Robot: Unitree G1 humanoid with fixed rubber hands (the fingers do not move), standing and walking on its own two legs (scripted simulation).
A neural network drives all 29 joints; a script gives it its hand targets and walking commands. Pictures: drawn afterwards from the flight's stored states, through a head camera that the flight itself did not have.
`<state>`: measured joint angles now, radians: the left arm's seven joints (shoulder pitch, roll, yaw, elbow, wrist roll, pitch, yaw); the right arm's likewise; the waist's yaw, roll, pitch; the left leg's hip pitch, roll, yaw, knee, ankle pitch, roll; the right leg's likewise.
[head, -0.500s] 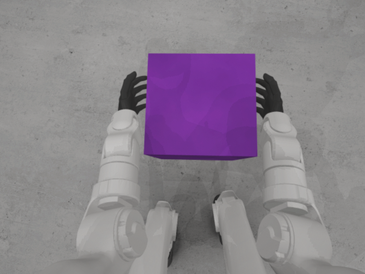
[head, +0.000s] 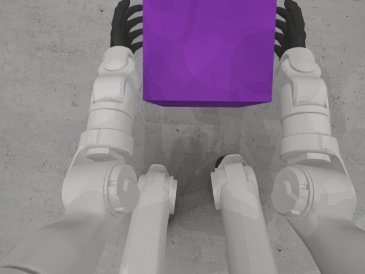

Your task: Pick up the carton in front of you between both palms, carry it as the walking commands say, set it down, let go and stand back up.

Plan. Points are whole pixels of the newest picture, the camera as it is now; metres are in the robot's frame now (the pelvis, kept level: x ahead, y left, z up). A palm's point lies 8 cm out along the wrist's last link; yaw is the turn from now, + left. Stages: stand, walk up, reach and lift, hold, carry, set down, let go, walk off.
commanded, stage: set down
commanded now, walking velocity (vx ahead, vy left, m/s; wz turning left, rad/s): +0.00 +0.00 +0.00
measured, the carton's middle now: (203, 57) +0.52 -0.08 -0.20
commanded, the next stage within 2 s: none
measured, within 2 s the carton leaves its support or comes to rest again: rests again in 0.82 s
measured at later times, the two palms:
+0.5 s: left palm (144, 55) +0.56 +0.06 -0.24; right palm (274, 51) +0.52 -0.24 -0.24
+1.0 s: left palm (142, 60) +0.55 +0.07 -0.27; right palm (268, 62) +0.51 -0.23 -0.27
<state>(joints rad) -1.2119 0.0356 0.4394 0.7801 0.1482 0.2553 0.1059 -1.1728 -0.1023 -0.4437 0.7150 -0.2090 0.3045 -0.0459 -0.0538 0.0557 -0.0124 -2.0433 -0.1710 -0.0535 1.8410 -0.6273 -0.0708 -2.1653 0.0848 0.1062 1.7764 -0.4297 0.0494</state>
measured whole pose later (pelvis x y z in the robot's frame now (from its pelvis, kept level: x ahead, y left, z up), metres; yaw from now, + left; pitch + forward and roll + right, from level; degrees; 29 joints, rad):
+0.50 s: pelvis +0.00 +0.00 -0.08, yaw +2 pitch +42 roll +1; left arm -1.44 0.15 0.23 0.90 0.00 0.23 0.20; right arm -1.38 -0.25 -0.41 0.84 -0.07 0.26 -0.05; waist -0.11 0.04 0.28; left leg -2.18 -0.22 -0.06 2.14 -0.70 -0.08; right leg -2.28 0.03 0.06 2.06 -0.52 0.04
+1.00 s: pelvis -0.01 +0.00 -0.09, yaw +2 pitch +38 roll +0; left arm -1.52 0.20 0.21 1.04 -0.01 0.20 0.15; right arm -1.41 -0.29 -0.40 0.95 -0.08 0.23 0.02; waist -0.12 0.07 0.38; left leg -2.18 -0.21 -0.03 2.20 -0.68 -0.06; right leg -2.26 -0.01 0.05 2.13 -0.52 0.04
